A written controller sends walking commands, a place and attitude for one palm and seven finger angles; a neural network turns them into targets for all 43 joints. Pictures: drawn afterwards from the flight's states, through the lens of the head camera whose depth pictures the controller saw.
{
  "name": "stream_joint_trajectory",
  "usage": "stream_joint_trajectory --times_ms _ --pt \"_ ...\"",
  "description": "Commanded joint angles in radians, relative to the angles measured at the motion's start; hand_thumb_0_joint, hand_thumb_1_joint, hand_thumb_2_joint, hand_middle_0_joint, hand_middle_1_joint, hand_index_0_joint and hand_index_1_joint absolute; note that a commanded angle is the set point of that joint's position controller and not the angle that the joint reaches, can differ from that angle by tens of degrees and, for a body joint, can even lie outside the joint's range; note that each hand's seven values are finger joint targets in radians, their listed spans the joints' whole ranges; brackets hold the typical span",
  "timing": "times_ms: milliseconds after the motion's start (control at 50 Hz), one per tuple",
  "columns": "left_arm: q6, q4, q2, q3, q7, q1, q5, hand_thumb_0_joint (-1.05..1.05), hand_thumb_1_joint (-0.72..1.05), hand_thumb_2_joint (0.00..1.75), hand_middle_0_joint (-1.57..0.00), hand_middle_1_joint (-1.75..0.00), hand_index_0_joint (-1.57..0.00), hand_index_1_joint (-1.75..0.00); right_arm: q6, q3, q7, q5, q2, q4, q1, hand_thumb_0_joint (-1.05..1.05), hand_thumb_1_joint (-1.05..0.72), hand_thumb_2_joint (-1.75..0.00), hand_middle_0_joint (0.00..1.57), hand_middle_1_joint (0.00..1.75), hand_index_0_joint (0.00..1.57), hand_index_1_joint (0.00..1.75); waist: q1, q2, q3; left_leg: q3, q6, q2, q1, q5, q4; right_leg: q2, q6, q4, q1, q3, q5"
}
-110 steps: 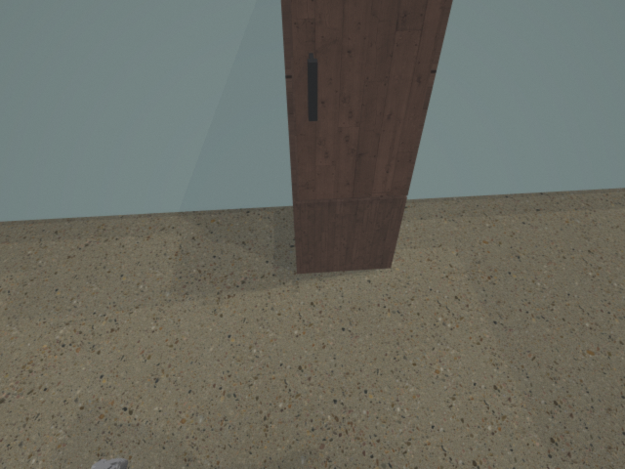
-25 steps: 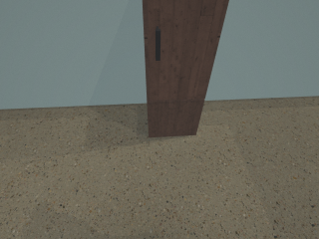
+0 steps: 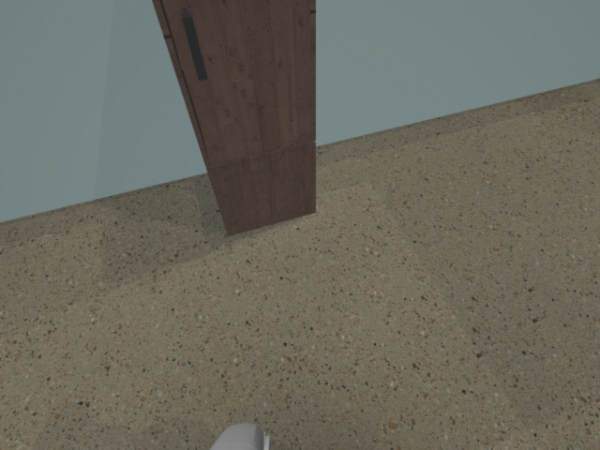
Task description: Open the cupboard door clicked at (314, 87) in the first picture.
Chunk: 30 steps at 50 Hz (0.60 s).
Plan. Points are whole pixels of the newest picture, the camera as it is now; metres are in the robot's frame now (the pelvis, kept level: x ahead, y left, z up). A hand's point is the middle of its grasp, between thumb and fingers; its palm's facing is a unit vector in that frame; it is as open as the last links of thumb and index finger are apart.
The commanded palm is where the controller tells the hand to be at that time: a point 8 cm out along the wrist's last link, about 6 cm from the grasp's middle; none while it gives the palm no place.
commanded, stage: walk to a spot facing it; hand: left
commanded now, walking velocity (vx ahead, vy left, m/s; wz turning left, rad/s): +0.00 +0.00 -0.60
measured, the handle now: (193, 44) +0.94 +0.34 +0.06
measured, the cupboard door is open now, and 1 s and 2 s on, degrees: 0 0 0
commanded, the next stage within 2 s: turn to face it in 1.28 s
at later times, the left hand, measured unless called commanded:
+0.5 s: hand out of the picture +0.10 +0.26 -0.15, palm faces -0.23 -0.95 -0.20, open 7.4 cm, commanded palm none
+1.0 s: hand (317, 366) +0.27 +0.01 -0.14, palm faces -0.63 -0.75 -0.19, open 7.4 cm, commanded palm none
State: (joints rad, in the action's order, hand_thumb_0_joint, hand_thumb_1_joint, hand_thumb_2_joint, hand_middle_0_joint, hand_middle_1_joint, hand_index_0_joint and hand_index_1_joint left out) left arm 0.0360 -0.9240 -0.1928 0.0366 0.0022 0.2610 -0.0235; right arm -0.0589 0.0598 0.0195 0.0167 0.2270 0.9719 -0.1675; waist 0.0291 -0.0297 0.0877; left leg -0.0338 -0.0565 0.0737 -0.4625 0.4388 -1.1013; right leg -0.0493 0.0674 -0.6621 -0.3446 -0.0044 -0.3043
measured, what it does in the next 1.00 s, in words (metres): steps on the spot, turning right: left foot, then right foot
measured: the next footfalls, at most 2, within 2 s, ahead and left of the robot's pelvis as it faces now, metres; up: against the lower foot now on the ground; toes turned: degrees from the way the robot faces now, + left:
left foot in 0.34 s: +0.02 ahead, +0.15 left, +0.00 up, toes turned -12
right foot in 0.90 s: +0.04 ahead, -0.17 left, +0.00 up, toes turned -43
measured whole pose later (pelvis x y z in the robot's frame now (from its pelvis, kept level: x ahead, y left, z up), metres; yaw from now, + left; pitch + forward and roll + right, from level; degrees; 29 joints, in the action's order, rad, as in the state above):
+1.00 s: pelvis +0.04 -0.04 +0.00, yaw -37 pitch -1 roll -1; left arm -0.03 -0.91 -0.20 0.05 0.03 0.08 -0.01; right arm -0.02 0.05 0.00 0.02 0.20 1.08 -0.45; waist -0.07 0.00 0.07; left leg -0.12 -0.06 0.19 -0.35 0.44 -1.20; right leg 0.01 0.05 -0.63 -0.34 -0.12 -0.27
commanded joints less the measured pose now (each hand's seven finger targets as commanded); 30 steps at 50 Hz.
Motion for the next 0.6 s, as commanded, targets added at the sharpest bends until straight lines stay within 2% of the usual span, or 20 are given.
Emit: stream_joint_trajectory --times_ms 0,60,180,220,260,280,300,320,340,360,380,400,420,440,480,500,560,580 --pt "-0.025 0.077 -0.214 0.064 -0.018 0.0 0.002 0.0 0.9 0.9 -0.2 -0.3 -0.2 -0.3 0.034 0.023 0.002 0.003 0.091 -0.086 0.01 0.0 -0.9 -0.9 0.2 0.3 0.2 0.3 -0.019 0.142 -0.131 0.048 -0.008 -0.003 -0.061 -0.077 -0.021 0.245 0.092 0.336 0.119 0.369 0.241" --pt "-0.021 0.066 -0.215 0.07 -0.014 0.042 0.001 0.0 0.9 0.9 -0.2 -0.3 -0.2 -0.3 0.034 0.02 0.006 0.001 0.085 -0.101 0.044 0.0 -0.9 -0.9 0.2 0.3 0.2 0.3 0.008 0.131 -0.139 0.048 -0.01 -0.022 -0.064 -0.06 0.058 0.237 0.101 0.34 0.157 0.411 0.232" --pt "-0.009 0.07 -0.229 0.081 -0.012 0.038 -0.006 0.0 0.9 0.9 -0.2 -0.3 -0.2 -0.3 0.043 0.017 0.011 -0.009 0.082 -0.13 0.056 0.0 -0.9 -0.9 0.2 0.3 0.2 0.3 0.019 0.17 -0.147 0.046 0.004 -0.051 0.022 -0.01 0.274 0.22 0.112 0.345 0.157 0.482 0.21" --pt "-0.001 0.081 -0.241 0.083 -0.01 0.014 -0.007 0.0 0.9 0.9 -0.2 -0.3 -0.2 -0.3 0.047 0.016 0.015 -0.015 0.084 -0.131 0.035 0.0 -0.9 -0.9 0.2 0.3 0.2 0.3 0.013 0.185 -0.145 0.047 0.021 -0.069 0.097 0.004 0.375 0.209 0.105 0.348 0.109 0.511 0.21" --pt "0.005 0.091 -0.244 0.082 -0.008 -0.026 -0.005 0.0 0.9 0.9 -0.2 -0.3 -0.2 -0.3 0.055 0.015 0.02 -0.018 0.091 -0.118 -0.04 0.0 -0.9 -0.9 0.2 0.3 0.2 0.3 -0.022 0.184 -0.165 0.037 0.036 -0.09 0.212 -0.057 0.539 0.176 0.067 0.331 0.061 0.508 0.209" --pt "0.006 0.095 -0.236 0.08 -0.008 -0.052 -0.002 0.0 0.9 0.9 -0.2 -0.3 -0.2 -0.3 0.062 0.016 0.024 -0.021 0.094 -0.105 -0.099 0.0 -0.9 -0.9 0.2 0.3 0.2 0.3 -0.054 0.181 -0.181 0.037 0.044 -0.081 0.328 -0.129 0.661 0.15 0.03 0.296 -0.003 0.48 0.173" --pt "0.009 0.112 -0.203 0.074 -0.004 -0.066 0.005 0.0 0.9 0.9 -0.2 -0.3 -0.2 -0.3 0.072 0.022 0.031 -0.016 0.139 -0.099 -0.144 0.0 -0.9 -0.9 0.2 0.3 0.2 0.3 -0.077 0.079 -0.182 0.134 0.082 0.017 0.468 -0.102 0.777 0.069 -0.022 0.205 -0.157 0.403 0.037" --pt "0.01 0.128 -0.141 0.064 0.01 -0.049 0.012 0.0 0.9 0.9 -0.2 -0.3 -0.2 -0.3 0.074 0.038 0.031 -0.001 0.236 -0.118 -0.109 0.0 -0.9 -0.9 0.2 0.3 0.2 0.3 -0.061 -0.222 -0.14 0.403 0.153 0.273 0.524 -0.031 0.902 -0.071 -0.076 -0.05 -0.352 0.209 -0.151" --pt "0.011 0.138 -0.173 0.077 0.013 -0.081 -0.002 0.0 0.9 0.9 -0.2 -0.3 -0.2 -0.3 0.069 0.04 0.032 -0.002 0.259 -0.141 -0.056 0.0 -0.9 -0.9 0.2 0.3 0.2 0.3 -0.057 -0.237 -0.081 0.464 0.22 0.422 0.335 -0.101 0.922 -0.016 -0.119 -0.303 -0.341 0.11 -0.223" --pt "0.016 0.108 -0.2 0.094 0.018 -0.08 -0.014 0.0 0.9 0.9 -0.2 -0.3 -0.2 -0.3 0.072 0.024 0.031 0.004 0.191 -0.145 0.002 0.0 -0.9 -0.9 0.2 0.3 0.2 0.3 -0.025 -0.147 -0.043 0.383 0.209 0.342 0.225 -0.133 0.908 0.013 -0.13 -0.436 -0.282 0.137 -0.143" --pt "0.016 0.095 -0.193 0.096 0.03 -0.046 -0.013 0.0 0.9 0.9 -0.2 -0.3 -0.2 -0.3 0.077 0.007 0.031 0.005 0.163 -0.158 0.041 0.0 -0.9 -0.9 0.2 0.3 0.2 0.3 0.007 -0.098 -0.058 0.302 0.204 0.297 0.184 -0.083 0.896 0.028 -0.129 -0.516 -0.25 0.1 -0.109" --pt "0.019 0.079 -0.171 0.09 0.041 -0.013 -0.015 0.0 0.9 0.9 -0.2 -0.3 -0.2 -0.3 0.082 0.006 0.027 0.009 0.158 -0.16 0.063 0.0 -0.9 -0.9 0.2 0.3 0.2 0.3 0.025 -0.095 -0.054 0.204 0.185 0.243 0.206 -0.041 0.897 0.035 -0.133 -0.561 -0.259 0.067 -0.062" --pt "0.019 0.077 -0.156 0.082 0.049 -0.013 -0.016 0.0 0.9 0.9 -0.2 -0.3 -0.2 -0.3 0.088 0.008 0.025 0.009 0.156 -0.154 0.039 0.0 -0.9 -0.9 0.2 0.3 0.2 0.3 0.015 -0.098 -0.057 0.152 0.173 0.206 0.261 -0.033 0.89 0.041 -0.135 -0.552 -0.293 0.04 -0.035" --pt "0.015 0.081 -0.148 0.075 0.054 -0.045 -0.016 0.0 0.9 0.9 -0.2 -0.3 -0.2 -0.3 0.093 0.008 0.024 0.009 0.15 -0.134 -0.021 0.0 -0.9 -0.9 0.2 0.3 0.2 0.3 -0.016 -0.11 -0.046 0.133 0.17 0.192 0.314 -0.043 0.884 0.05 -0.135 -0.524 -0.324 0.022 -0.021" --pt "0.009 0.095 -0.133 0.068 0.059 -0.105 -0.015 0.0 0.9 0.9 -0.2 -0.3 -0.2 -0.3 0.102 0.011 0.023 0.006 0.143 -0.1 -0.122 0.0 -0.9 -0.9 0.2 0.3 0.2 0.3 -0.054 -0.105 -0.019 0.132 0.181 0.222 0.395 -0.067 0.895 0.075 -0.139 -0.478 -0.384 0.008 -0.005" --pt "0.007 0.099 -0.125 0.065 0.06 -0.129 -0.016 0.0 0.9 0.9 -0.2 -0.3 -0.2 -0.3 0.107 0.012 0.022 0.006 0.142 -0.084 -0.166 0.0 -0.9 -0.9 0.2 0.3 0.2 0.3 -0.065 -0.097 -0.005 0.127 0.18 0.233 0.412 -0.088 0.904 0.088 -0.141 -0.466 -0.393 0.005 0.009" --pt "0.006 0.103 -0.109 0.059 0.064 -0.167 -0.013 0.0 0.9 0.9 -0.2 -0.3 -0.2 -0.3 0.119 0.012 0.023 0.004 0.142 -0.053 -0.234 0.0 -0.9 -0.9 0.2 0.3 0.2 0.3 -0.076 -0.109 0.0 0.094 0.187 0.268 0.476 -0.174 0.909 0.125 -0.147 -0.398 -0.413 -0.005 0.024" --pt "0.005 0.103 -0.107 0.057 0.064 -0.185 -0.014 0.0 0.9 0.9 -0.2 -0.3 -0.2 -0.3 0.121 0.011 0.023 0.005 0.133 -0.043 -0.263 0.0 -0.9 -0.9 0.2 0.3 0.2 0.3 -0.087 -0.116 0.008 0.083 0.182 0.266 0.481 -0.194 0.911 0.126 -0.146 -0.388 -0.411 -0.015 0.029"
